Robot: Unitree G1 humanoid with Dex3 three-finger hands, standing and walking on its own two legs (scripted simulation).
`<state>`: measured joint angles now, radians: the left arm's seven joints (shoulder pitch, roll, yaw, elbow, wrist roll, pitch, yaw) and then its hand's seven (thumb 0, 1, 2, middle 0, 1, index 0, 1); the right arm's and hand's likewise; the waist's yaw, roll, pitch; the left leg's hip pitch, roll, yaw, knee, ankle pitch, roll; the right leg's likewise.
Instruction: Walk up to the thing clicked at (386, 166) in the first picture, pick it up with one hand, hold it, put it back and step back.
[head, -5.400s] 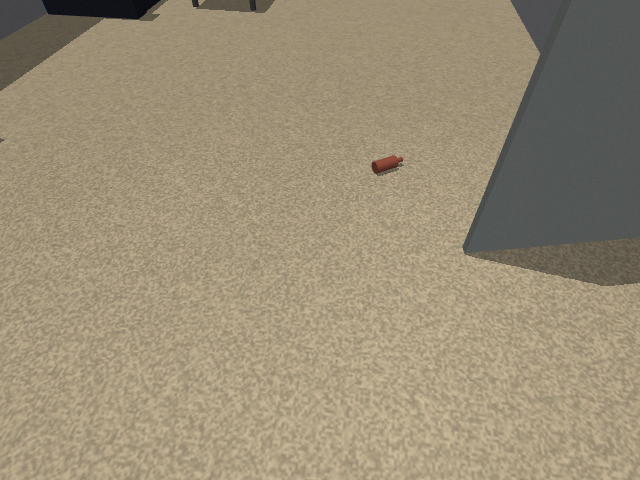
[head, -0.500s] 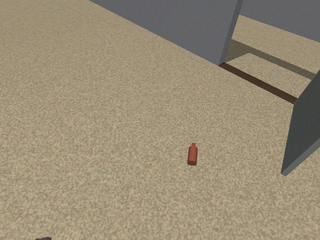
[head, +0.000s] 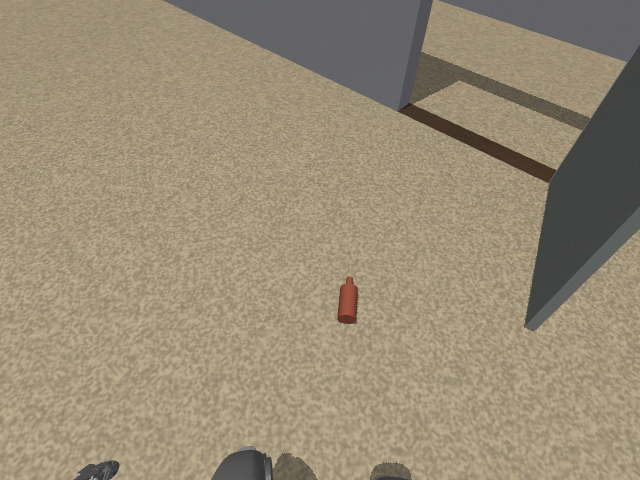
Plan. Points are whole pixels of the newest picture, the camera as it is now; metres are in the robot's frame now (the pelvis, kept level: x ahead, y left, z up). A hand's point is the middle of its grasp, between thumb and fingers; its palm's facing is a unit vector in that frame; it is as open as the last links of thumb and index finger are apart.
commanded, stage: walk up
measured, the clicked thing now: (348, 298) +0.78 -0.12 -0.71
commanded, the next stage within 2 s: none
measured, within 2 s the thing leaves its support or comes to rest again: neither
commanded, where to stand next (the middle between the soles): +0.09 +0.01 m, yaw +68 degrees
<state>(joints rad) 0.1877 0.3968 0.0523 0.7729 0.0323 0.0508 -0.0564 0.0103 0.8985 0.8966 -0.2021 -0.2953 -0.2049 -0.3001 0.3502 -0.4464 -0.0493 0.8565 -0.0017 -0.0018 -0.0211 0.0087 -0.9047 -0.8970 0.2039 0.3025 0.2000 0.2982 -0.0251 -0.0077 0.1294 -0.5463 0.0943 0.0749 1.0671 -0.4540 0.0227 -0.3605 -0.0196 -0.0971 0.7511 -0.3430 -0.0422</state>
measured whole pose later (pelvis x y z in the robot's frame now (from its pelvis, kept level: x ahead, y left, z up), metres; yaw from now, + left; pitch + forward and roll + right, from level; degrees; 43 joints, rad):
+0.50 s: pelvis +0.02 -0.08 +0.00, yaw +27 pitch -2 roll +1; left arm 0.12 0.41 0.06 0.79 0.02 0.00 0.00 0.01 0.90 0.90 -0.20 -0.29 -0.20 -0.30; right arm 0.23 -0.45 -0.08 0.73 -0.05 0.04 0.00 0.01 -0.90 -0.90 0.20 0.30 0.20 0.30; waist 0.00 0.02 0.15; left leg -0.61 -0.06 -0.12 1.05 -0.40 -0.01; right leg -0.37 -0.03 -0.05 0.78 -0.38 -0.03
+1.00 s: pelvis +0.03 -0.07 +0.00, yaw +49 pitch -2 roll +1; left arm 0.30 0.44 0.07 0.84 0.01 0.00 -0.04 0.01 0.90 0.90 -0.20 -0.29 -0.20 -0.30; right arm 0.28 -0.42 -0.04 0.79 -0.01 -0.02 0.01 0.01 -0.90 -0.90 0.21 0.30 0.20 0.30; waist 0.02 -0.05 0.08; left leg -0.33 -0.03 -0.10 0.71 -0.34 -0.01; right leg -0.47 -0.10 -0.03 0.93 -0.46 -0.01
